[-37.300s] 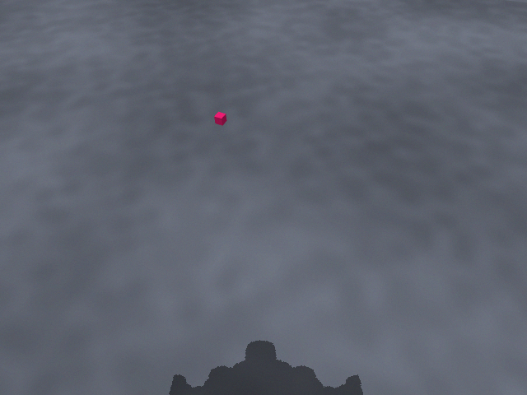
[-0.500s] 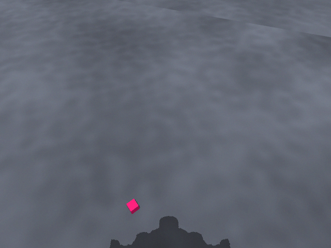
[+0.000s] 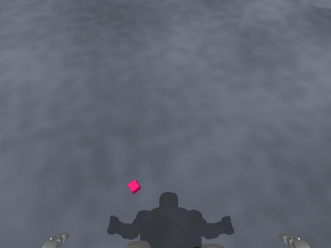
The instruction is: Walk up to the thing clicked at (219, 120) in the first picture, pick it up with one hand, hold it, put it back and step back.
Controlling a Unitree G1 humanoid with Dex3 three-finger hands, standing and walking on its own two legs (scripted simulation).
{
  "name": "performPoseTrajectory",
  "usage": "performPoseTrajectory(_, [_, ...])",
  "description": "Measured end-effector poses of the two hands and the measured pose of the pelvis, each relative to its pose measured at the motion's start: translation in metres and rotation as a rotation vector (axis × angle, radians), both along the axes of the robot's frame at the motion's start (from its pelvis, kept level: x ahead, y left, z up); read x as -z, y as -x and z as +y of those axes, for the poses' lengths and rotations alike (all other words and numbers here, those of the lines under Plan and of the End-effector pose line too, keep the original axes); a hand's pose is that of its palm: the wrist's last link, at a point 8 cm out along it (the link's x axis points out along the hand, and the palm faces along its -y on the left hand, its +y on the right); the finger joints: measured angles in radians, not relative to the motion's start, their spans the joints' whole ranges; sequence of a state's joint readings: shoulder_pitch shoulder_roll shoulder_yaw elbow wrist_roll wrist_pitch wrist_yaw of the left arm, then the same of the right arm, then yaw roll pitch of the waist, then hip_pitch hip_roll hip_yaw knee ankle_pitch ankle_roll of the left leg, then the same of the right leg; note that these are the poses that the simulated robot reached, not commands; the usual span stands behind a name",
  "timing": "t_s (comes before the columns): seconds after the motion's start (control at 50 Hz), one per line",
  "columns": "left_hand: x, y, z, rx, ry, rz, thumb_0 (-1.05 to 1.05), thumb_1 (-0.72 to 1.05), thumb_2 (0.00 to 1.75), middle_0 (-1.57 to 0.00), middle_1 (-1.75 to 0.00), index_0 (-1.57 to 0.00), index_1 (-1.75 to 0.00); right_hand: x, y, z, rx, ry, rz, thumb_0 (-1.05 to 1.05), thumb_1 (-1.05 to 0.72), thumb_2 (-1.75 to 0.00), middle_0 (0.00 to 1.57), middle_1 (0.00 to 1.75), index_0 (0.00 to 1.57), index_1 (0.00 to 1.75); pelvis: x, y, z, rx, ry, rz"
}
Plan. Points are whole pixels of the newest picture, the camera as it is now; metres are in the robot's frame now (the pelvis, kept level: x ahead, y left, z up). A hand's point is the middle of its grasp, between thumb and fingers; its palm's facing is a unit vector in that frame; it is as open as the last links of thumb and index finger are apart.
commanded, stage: step back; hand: left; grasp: from above
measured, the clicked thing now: (134, 186) +0.47 +0.22 -0.75
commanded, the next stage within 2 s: none
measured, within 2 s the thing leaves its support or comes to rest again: neither
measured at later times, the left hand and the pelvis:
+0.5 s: hand out of the picture +0.04 +0.31 -0.17, palm faces -0.12 -0.92 -0.37, open 7.4 cm; pelvis -0.08 +0.05 -0.01, yaw -4 degrees
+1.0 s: hand out of the picture -0.06 +0.31 -0.16, palm faces -0.05 -0.92 -0.38, open 7.4 cm; pelvis -0.21 +0.06 -0.02, yaw -2 degrees
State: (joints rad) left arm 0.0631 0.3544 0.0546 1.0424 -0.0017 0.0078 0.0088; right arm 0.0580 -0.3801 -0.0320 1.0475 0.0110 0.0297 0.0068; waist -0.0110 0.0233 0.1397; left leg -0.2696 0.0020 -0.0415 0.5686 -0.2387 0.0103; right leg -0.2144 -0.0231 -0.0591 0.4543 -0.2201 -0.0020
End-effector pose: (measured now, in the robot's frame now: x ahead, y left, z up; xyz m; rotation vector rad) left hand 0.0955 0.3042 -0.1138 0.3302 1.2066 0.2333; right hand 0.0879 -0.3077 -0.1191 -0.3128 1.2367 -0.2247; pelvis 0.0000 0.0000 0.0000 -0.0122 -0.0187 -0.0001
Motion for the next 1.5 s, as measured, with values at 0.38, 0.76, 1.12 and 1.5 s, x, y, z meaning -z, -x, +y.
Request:
performPoseTrajectory(0.38, [0.021, 0.019, 0.047, 0.098, 0.012, -0.02, 0.01, 0.9, 0.9, -0.2, -0.3, -0.2, -0.3, -0.012, 0.091, 0.048, 0.029, 0.081, 0.04, 0.01, -0.9, -0.89, 0.21, 0.3, 0.21, 0.3, 0.007, 0.057, 0.052, 0.033, 0.006, 0.009])
performPoseTrajectory(0.76, [-0.009, 0.118, 0.027, 0.117, -0.03, -0.055, 0.01, 0.9, 0.9, -0.21, -0.3, -0.2, -0.3, 0.004, 0.15, 0.03, 0.046, 0.016, -0.075, 0.01, -0.9, -0.89, 0.21, 0.3, 0.21, 0.3, 0.008, 0.139, 0.037, 0.088, -0.034, -0.013])
performPoseTrajectory(1.12, [0.009, 0.213, 0.057, 0.094, 0.003, -0.067, 0.01, 0.9, 0.9, -0.21, -0.3, -0.2, -0.3, -0.021, 0.257, 0.051, -0.011, 0.082, -0.064, 0.01, -0.9, -0.89, 0.21, 0.3, 0.21, 0.3, 0.007, 0.241, 0.054, 0.066, 0.005, -0.012])
performPoseTrajectory(1.5, [-0.011, 0.371, 0.023, 0.103, -0.062, -0.005, 0.01, 0.9, 0.9, -0.21, -0.3, -0.21, -0.3, 0.005, 0.39, 0.008, 0.032, 0.037, -0.067, 0.01, -0.9, -0.89, 0.21, 0.3, 0.21, 0.3, 0.01, 0.369, 0.023, 0.085, -0.047, -0.01])
